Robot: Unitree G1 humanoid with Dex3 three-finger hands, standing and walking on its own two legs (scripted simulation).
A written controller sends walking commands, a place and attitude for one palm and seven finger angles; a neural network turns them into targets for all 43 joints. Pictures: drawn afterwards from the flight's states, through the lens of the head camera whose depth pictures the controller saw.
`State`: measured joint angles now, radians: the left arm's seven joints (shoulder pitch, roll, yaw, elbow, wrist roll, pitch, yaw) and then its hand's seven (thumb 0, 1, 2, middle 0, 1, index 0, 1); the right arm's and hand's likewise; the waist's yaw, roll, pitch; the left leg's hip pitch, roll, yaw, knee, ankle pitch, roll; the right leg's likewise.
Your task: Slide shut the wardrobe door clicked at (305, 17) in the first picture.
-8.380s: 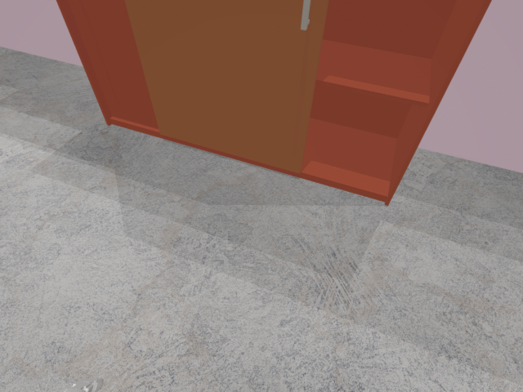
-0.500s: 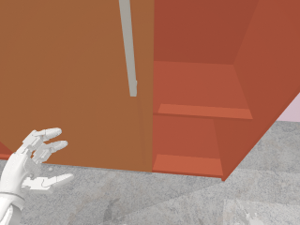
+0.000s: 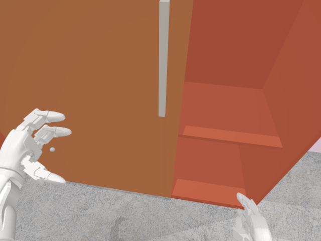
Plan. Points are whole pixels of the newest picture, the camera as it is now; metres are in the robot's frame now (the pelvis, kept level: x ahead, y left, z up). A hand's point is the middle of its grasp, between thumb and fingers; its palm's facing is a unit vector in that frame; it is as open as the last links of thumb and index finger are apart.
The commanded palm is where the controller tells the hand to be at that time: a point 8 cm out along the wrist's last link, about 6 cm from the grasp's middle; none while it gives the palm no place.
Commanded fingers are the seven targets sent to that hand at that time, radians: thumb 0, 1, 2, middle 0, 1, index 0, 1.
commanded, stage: raise the hand with hooked fingers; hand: left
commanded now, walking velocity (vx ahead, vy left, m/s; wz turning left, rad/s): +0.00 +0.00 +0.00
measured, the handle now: (164, 66) +0.51 +0.05 +0.20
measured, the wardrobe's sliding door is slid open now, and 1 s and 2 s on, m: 0.47 0.47 0.47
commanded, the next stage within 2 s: move the hooked fingers beside the handle in 0.68 s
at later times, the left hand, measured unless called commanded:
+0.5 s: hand (59, 134) +0.28 +0.25 +0.17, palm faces +0.02 -1.00 -0.09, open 13.9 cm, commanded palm +0.25 +0.29 +0.17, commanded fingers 0.00 -0.50 0.30 -0.30 -1.20 -0.30 -1.20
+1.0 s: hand (77, 128) +0.30 +0.22 +0.16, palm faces +0.00 -1.00 -0.07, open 14.0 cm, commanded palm +0.28 +0.27 +0.16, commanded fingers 0.00 -0.50 0.30 -0.30 -1.20 -0.30 -1.20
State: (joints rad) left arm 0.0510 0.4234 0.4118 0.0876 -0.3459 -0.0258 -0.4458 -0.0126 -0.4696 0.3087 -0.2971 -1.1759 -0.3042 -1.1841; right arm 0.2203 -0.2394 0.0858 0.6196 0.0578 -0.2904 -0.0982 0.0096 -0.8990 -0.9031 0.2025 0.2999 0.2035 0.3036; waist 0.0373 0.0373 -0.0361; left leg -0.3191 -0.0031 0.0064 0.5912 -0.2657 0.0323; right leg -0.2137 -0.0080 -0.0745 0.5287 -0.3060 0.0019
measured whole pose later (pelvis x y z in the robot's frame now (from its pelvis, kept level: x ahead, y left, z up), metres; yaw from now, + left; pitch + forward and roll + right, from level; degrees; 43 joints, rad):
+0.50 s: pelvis +0.00 -0.02 +0.01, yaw +0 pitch -1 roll -1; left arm -0.03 0.46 0.48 0.16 -0.36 0.03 -0.49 -0.02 -0.50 0.30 -0.30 -1.20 -0.31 -1.20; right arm 0.25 -0.28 0.05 0.65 0.07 -0.27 -0.10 0.01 -0.90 -0.90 0.20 0.30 0.20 0.30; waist 0.02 0.05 -0.03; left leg -0.26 0.02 0.00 0.51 -0.23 0.00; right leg -0.17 0.02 -0.07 0.47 -0.28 -0.03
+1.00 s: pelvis +0.01 -0.04 +0.00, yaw +0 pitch -1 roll +0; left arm -0.12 0.43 0.42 0.24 -0.35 0.01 -0.47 -0.02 -0.50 0.30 -0.30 -1.20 -0.31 -1.20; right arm 0.22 -0.28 0.05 0.67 0.08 -0.27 -0.11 0.01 -0.90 -0.90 0.20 0.30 0.20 0.30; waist 0.02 0.06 -0.03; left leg -0.27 0.02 -0.01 0.52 -0.24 -0.02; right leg -0.19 0.02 -0.08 0.51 -0.31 -0.04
